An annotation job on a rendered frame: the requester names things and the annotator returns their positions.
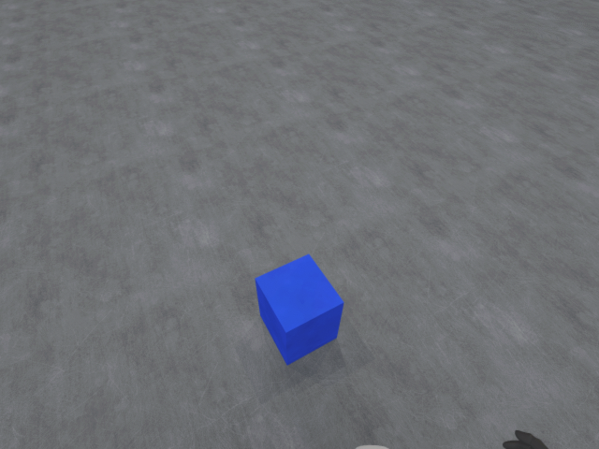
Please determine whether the robot right hand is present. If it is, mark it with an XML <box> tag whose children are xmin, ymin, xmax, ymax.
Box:
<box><xmin>503</xmin><ymin>430</ymin><xmax>548</xmax><ymax>449</ymax></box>

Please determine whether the carton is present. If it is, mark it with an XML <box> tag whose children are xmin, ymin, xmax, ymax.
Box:
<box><xmin>255</xmin><ymin>254</ymin><xmax>344</xmax><ymax>365</ymax></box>

